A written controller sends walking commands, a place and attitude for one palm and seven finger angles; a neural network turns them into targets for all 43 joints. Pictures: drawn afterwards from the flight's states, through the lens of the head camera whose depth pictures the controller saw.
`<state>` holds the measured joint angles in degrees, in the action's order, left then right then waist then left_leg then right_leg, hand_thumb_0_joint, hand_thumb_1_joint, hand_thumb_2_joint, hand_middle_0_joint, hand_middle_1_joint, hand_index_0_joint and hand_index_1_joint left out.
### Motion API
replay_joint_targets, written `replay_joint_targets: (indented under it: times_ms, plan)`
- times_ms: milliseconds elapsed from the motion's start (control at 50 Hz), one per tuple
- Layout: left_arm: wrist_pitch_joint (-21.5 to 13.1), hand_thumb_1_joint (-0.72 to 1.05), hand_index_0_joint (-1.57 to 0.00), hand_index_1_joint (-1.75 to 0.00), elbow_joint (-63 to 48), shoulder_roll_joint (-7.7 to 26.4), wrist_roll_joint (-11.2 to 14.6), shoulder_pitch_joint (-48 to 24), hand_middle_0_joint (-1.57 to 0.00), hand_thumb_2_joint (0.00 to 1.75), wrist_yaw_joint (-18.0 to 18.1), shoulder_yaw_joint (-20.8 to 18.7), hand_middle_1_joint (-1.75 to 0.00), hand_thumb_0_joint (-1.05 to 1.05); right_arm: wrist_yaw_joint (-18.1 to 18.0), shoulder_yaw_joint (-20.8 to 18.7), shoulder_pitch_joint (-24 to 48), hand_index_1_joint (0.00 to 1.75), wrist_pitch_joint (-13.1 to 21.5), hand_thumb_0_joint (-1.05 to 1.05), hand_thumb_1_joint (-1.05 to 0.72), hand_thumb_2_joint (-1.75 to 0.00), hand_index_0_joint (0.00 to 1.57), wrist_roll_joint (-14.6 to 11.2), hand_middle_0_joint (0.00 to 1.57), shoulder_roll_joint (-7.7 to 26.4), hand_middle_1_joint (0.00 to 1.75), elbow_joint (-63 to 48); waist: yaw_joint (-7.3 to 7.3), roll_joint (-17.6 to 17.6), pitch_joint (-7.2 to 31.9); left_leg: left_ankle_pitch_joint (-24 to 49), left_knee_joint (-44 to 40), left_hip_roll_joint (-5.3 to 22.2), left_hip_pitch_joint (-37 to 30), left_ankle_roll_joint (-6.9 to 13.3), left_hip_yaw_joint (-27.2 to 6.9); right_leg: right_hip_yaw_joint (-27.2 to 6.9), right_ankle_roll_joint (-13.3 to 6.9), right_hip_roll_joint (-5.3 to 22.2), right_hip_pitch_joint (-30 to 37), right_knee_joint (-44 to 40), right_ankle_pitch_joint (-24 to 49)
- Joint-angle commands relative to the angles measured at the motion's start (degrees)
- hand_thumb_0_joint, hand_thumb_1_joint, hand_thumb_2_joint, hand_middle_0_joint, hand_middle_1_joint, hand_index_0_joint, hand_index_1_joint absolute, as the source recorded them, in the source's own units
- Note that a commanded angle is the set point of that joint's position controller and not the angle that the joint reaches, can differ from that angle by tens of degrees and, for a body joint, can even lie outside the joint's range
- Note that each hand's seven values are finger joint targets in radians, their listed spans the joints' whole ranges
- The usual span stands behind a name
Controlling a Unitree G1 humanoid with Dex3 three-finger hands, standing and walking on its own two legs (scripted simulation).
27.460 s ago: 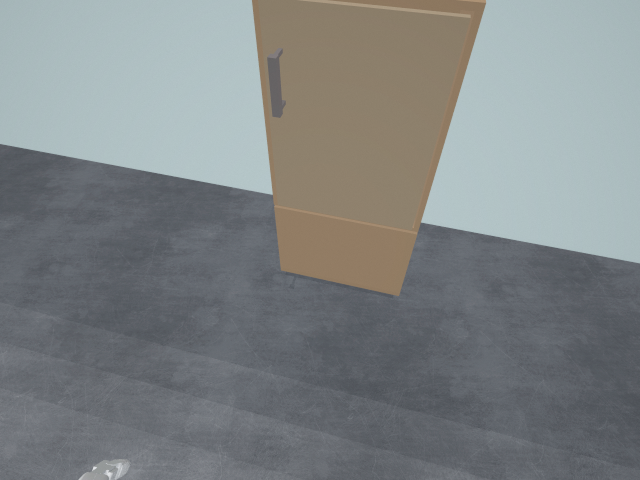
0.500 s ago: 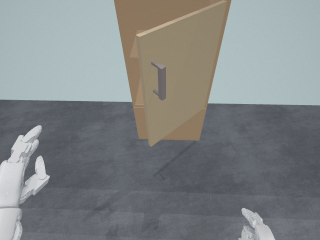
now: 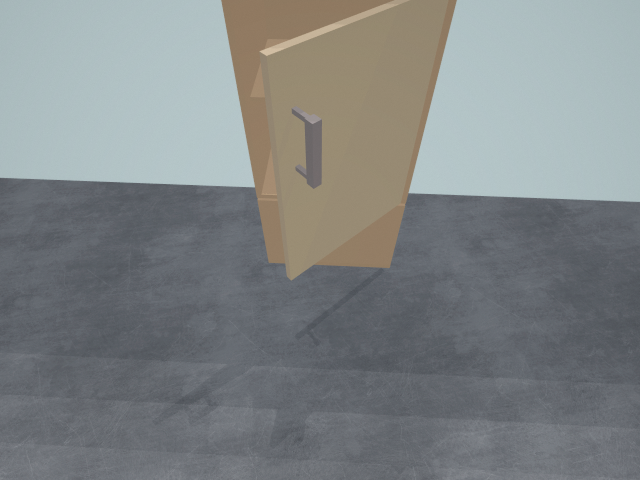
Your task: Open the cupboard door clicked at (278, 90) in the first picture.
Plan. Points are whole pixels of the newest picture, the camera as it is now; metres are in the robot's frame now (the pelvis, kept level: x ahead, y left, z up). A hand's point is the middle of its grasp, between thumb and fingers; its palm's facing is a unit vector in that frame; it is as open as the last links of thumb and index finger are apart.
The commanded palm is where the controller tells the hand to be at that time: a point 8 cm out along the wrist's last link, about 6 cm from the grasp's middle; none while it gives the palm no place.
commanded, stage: let the arm hang, fingers relaxed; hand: left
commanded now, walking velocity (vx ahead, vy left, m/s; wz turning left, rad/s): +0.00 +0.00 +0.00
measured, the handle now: (306, 148) +0.63 +0.06 +0.04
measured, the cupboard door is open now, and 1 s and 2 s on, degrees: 44 44 44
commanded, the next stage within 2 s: look to check the result in 0.54 s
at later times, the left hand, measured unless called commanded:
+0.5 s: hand out of the picture +0.05 +0.18 -0.17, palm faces +0.01 -0.98 -0.21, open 7.3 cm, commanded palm none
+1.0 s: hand out of the picture +0.06 +0.20 -0.16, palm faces +0.00 -0.97 -0.25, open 7.4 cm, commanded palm none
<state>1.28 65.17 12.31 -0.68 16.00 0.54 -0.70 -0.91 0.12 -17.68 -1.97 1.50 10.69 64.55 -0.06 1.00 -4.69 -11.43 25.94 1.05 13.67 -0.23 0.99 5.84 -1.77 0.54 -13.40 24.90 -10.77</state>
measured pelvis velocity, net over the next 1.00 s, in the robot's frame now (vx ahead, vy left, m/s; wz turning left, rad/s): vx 0.03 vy -0.01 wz -0.01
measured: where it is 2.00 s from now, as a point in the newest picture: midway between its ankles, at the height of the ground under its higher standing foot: outside the picture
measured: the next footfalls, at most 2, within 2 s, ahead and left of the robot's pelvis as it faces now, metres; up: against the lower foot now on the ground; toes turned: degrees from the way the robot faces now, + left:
none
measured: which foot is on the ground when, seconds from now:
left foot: down 0.00-1.00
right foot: down 0.00-1.00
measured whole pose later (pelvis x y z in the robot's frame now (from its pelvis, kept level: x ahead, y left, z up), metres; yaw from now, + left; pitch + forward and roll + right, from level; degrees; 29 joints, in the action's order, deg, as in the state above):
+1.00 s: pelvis +0.03 -0.01 +0.01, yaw +0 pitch -1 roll +0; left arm -0.6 65.6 12.3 -0.6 10.7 0.7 -0.9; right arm -1.4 0.0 -11.0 -0.3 1.4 12.5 65.0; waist -0.1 1.1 -3.7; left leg -11.5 20.7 1.2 8.2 -0.8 1.3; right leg 5.5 -1.9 0.2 -8.7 21.2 -11.5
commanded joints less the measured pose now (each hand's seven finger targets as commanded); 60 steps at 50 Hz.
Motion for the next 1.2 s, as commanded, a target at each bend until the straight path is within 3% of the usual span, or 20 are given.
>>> replay_joint_targets:
  times_ms: [0,240,360,400,560,620,700,860,1020,1180]
  plan:
    - [-1.6,0.9,-0.2,-0.3,-2.1,6.6,0.2,-0.3,-0.2,0.9,0.8,-1.6,-0.3,0.0,-0.6,-1.4,-2.3,0.3,1.3,0.0,-0.9,-0.9,0.2,-0.2,0.2,5.9,0.3,-2.0,-0.41,-0.9,1.7,-2.3,-5.7,3.8,0.6,1.9,-4.1,-7.7,-1.6,6.4,0.3,-8.1,-8.9]
    - [-1.6,0.9,-0.2,-0.3,-1.8,4.6,0.1,-0.3,-0.2,0.9,1.2,-1.6,-0.3,0.0,-0.6,-1.1,-2.0,0.3,1.6,0.0,-0.9,-0.9,0.2,0.0,0.2,3.5,0.3,-1.2,-0.11,-1.1,-0.4,-1.1,-7.2,3.7,1.1,1.6,-3.9,-6.9,-0.9,6.1,0.4,-7.2,-6.6]
    - [-1.9,0.9,-0.2,-0.3,-2.0,4.2,0.1,-0.5,-0.2,0.9,1.2,-1.8,-0.3,0.0,-0.7,-1.1,-1.1,0.3,2.0,0.0,-0.9,-0.9,0.2,0.0,0.2,3.5,0.3,-1.1,-0.05,-0.8,1.1,1.9,-7.4,4.1,-0.3,1.4,-3.9,-6.8,-0.7,6.1,2.0,-6.6,-2.6]
    - [-2.1,0.9,-0.2,-0.3,-2.0,4.5,0.1,-0.9,-0.2,0.9,1.2,-1.8,-0.3,0.0,-0.8,-1.2,-0.6,0.3,2.2,0.0,-0.9,-0.9,0.2,-0.1,0.2,4.0,0.3,-1.2,-0.1,0.4,1.3,3.1,-7.4,4.2,-0.8,1.4,-3.8,-6.8,-0.8,6.2,2.6,-6.5,-0.8]
    - [-2.4,0.9,-0.2,-0.3,-1.8,5.6,0.1,-1.9,-0.2,0.9,1.0,-1.9,-0.3,0.0,-0.8,-1.3,0.8,0.3,2.2,0.0,-0.9,-0.9,0.2,-0.2,0.2,5.4,0.3,-1.3,-0.19,0.2,1.5,3.3,-7.9,4.4,-1.9,1.3,-3.9,-7.1,-1.0,6.3,3.5,-7.5,-0.3]
    - [-2.5,0.9,-0.2,-0.3,-1.8,6.4,0.1,-1.8,-0.2,0.9,1.0,-2.0,-0.3,0.0,-0.8,-1.6,1.3,0.3,2.2,0.0,-0.9,-0.9,0.2,-0.3,0.2,6.5,0.3,-1.5,-0.12,-1.3,1.7,3.3,-7.5,4.3,-2.8,1.4,-3.6,-6.9,-1.0,6.3,3.2,-8.3,-1.2]
    - [-2.7,0.9,-0.2,-0.3,-1.6,6.8,0.2,-2.3,-0.2,0.9,1.0,-1.9,-0.3,0.0,-0.9,-1.5,2.1,0.3,2.3,0.0,-0.9,-0.9,0.2,-0.2,0.2,7.1,0.3,-1.2,-0.27,0.1,2.8,4.9,-7.6,4.6,-4.0,1.3,-3.8,-7.2,-1.1,6.6,4.2,-8.2,1.3]
    - [-2.8,0.9,-0.2,-0.3,-1.4,8.0,0.2,-3.6,-0.2,0.9,0.9,-1.8,-0.3,0.0,-0.8,-1.5,3.6,0.3,2.2,0.0,-0.9,-0.9,0.2,-0.2,0.2,8.4,0.3,-1.3,-0.38,-0.6,2.3,5.7,-8.1,4.9,-4.4,1.3,-3.9,-7.1,-1.1,6.6,4.6,-8.7,2.8]
    - [-3.2,0.9,-0.2,-0.3,-1.8,9.4,0.2,-4.5,-0.2,0.9,0.9,-2.1,-0.3,0.0,-0.8,-1.6,5.4,0.3,2.5,0.0,-0.9,-0.9,0.2,-0.4,0.2,10.0,0.3,-1.8,-0.16,-1.1,4.3,8.7,-8.4,5.2,-6.1,1.2,-3.9,-6.8,-1.0,6.9,6.7,-8.4,8.3]
    - [-3.1,0.9,-0.2,-0.3,-2.1,10.0,0.2,-5.9,-0.2,0.9,0.8,-2.0,-0.3,0.0,-0.7,-1.5,6.4,0.3,2.6,0.0,-0.9,-0.9,0.2,-0.2,0.2,10.8,0.3,-1.8,-0.26,-0.9,3.6,8.6,-9.4,5.3,-6.1,1.0,-4.1,-7.0,-0.9,6.9,7.1,-8.9,8.0]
